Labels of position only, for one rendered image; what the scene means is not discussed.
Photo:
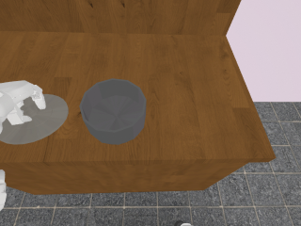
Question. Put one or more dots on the pot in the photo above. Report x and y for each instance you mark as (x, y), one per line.
(114, 110)

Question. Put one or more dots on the robot left hand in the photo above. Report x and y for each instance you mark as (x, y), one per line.
(18, 91)

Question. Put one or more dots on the lid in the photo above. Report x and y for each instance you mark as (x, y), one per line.
(47, 121)

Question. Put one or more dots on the left robot forearm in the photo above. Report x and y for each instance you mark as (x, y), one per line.
(6, 106)

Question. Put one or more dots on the knob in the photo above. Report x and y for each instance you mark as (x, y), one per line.
(30, 109)

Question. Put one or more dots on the table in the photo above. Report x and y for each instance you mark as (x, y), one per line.
(201, 124)

